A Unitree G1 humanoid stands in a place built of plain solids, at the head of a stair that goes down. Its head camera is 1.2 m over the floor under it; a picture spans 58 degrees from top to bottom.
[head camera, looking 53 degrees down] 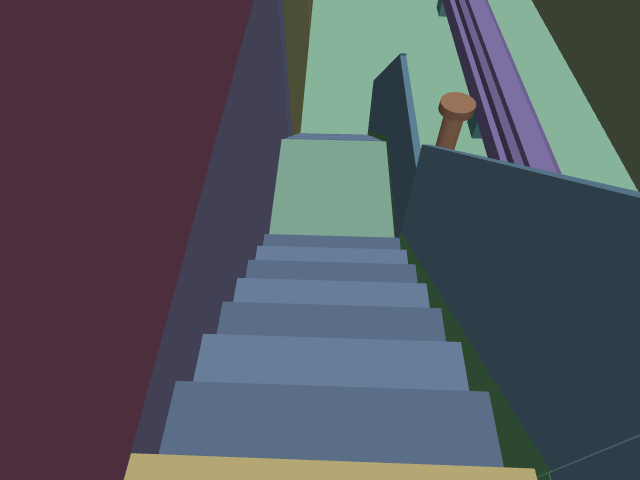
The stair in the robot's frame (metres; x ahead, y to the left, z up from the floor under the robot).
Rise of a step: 0.20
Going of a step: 0.25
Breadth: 1.02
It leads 2 degrees to the right of straight ahead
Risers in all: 8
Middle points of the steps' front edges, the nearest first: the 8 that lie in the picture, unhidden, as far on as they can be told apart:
0.21 -0.03 0.00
0.47 -0.04 -0.19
0.72 -0.05 -0.39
0.97 -0.05 -0.59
1.22 -0.06 -0.78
1.47 -0.07 -0.98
1.73 -0.08 -1.17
1.98 -0.09 -1.37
